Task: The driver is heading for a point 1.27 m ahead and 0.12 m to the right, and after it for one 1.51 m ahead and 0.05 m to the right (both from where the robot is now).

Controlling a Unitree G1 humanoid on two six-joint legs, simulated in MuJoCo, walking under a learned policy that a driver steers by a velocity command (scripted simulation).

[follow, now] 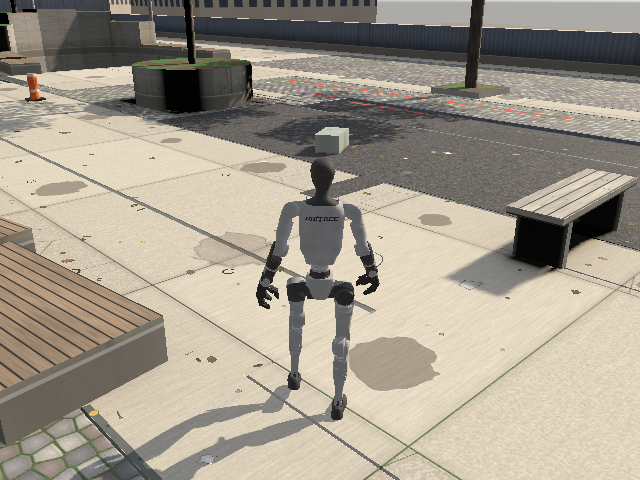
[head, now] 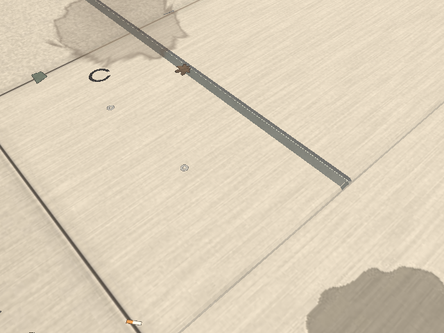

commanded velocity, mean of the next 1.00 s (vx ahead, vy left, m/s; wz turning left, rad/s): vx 0.50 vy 0.00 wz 0.12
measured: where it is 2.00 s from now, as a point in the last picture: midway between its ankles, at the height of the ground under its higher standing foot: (232, 176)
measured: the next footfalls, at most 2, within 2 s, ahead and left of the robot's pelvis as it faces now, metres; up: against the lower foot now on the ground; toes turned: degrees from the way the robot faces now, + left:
left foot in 0.20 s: +0.26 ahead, +0.12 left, +0.00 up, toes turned +7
right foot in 0.76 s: +0.59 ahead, -0.03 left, +0.00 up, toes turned +1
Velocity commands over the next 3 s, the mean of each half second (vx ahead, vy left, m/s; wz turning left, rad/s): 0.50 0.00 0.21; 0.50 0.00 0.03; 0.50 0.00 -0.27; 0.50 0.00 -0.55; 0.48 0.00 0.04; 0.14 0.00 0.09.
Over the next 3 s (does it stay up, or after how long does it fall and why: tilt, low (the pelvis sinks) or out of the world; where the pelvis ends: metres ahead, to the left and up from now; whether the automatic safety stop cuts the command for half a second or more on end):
stays up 1.45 -0.14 -0.01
